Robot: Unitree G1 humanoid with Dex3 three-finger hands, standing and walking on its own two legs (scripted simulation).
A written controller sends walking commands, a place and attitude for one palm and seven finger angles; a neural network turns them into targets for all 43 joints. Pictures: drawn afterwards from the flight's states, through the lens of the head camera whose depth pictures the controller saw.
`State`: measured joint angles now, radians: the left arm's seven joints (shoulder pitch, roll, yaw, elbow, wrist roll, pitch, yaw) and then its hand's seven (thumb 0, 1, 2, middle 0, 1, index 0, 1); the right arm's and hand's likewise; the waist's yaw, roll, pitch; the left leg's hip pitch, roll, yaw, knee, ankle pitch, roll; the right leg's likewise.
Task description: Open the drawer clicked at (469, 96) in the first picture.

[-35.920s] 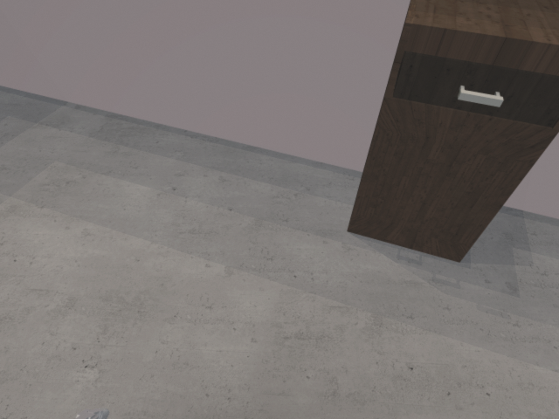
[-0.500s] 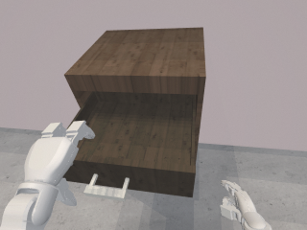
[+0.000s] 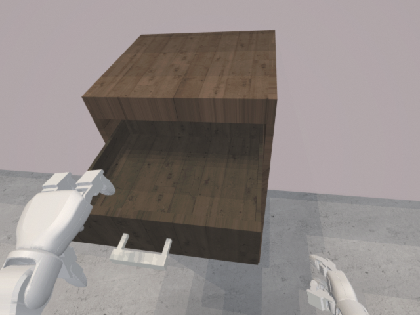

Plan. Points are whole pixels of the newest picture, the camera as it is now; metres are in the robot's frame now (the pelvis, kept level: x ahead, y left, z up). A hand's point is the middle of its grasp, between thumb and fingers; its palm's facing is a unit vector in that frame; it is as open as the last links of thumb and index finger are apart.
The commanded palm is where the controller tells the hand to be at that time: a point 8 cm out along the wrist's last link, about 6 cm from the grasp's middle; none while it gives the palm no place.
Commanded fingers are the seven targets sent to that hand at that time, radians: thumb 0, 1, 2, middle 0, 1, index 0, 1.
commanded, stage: draw the hand back to the body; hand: left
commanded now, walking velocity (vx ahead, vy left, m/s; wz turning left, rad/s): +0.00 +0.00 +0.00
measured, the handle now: (142, 249) +0.23 +0.19 +0.00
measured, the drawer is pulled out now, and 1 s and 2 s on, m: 0.30 0.30 0.30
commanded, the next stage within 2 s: step back with the hand held close in 1.22 s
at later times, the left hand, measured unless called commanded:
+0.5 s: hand (75, 217) +0.19 +0.23 +0.18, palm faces +0.40 -0.85 -0.35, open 13.0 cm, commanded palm +0.14 +0.27 +0.19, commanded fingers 0.00 0.03 0.52 -0.26 -0.86 -0.26 -0.86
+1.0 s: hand (68, 218) +0.19 +0.24 +0.17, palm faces +0.44 -0.81 -0.39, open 8.8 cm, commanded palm +0.14 +0.28 +0.19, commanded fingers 0.00 0.90 0.90 -0.20 -0.30 -0.20 -0.30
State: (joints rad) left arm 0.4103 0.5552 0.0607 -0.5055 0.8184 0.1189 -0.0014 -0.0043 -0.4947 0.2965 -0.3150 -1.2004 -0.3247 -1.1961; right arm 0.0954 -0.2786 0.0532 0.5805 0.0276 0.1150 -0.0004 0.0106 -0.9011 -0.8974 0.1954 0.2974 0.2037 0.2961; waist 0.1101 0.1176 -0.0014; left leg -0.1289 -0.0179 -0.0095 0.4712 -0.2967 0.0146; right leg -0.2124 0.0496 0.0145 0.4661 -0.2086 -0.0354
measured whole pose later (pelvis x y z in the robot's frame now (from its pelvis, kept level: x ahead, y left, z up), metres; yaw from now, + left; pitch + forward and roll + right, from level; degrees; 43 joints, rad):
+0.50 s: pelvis +0.01 +0.00 +0.00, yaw +2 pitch -4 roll -1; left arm 0.50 0.32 0.24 -0.55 -0.03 -0.13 0.11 -0.01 -0.29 0.39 -0.30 -1.06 -0.30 -1.06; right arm 0.21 -0.19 0.05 0.61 0.00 -0.16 -0.08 0.01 -0.90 -0.90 0.20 0.30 0.20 0.30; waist 0.07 0.04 0.02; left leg -0.08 -0.02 -0.04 0.48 -0.32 0.01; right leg -0.15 0.05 -0.02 0.45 -0.23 -0.04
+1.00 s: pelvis +0.02 +0.00 +0.00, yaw +2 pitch -2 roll -1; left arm 0.55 0.33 0.30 -0.51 -0.07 -0.12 0.12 0.00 0.55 0.75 -0.23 -0.52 -0.24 -0.51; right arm 0.18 -0.21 0.02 0.63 0.01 -0.15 -0.07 0.01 -0.90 -0.90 0.20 0.30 0.21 0.30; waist 0.06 0.06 -0.01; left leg -0.10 -0.02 -0.04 0.47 -0.33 0.01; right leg -0.17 0.05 -0.02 0.46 -0.24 -0.04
